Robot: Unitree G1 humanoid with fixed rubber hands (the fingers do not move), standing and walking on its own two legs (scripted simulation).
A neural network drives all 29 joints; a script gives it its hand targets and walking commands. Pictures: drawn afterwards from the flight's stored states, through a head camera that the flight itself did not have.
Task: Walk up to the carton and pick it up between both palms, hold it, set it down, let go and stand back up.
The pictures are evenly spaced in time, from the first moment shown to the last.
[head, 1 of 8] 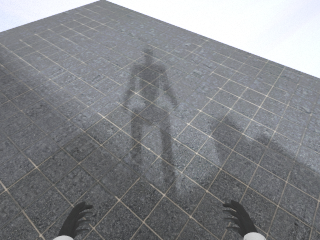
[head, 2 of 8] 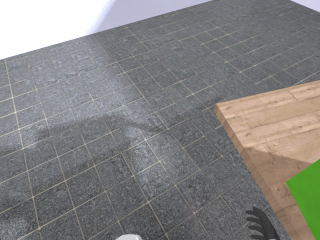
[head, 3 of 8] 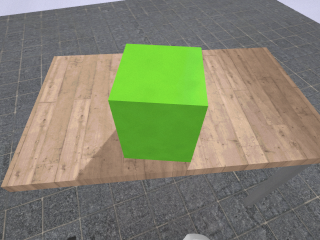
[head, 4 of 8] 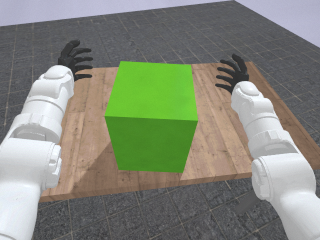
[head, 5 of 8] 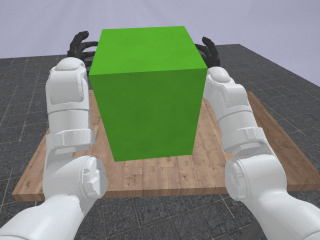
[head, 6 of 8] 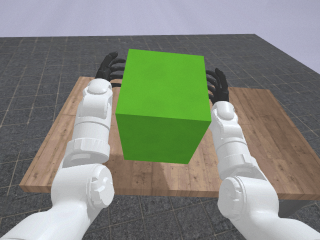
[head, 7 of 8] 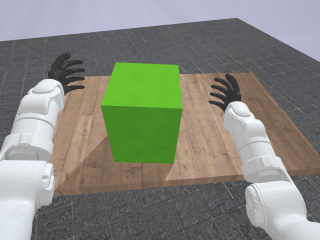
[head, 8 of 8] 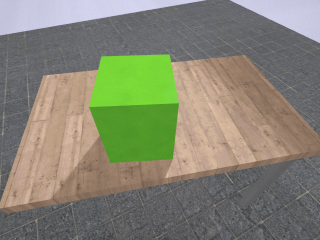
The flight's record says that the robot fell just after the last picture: no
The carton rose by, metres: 0.28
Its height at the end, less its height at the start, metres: +0.00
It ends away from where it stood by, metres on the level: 0.05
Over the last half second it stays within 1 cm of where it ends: yes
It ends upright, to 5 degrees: yes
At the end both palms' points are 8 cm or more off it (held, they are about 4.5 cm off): yes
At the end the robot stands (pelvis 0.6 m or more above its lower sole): yes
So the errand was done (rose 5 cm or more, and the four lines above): yes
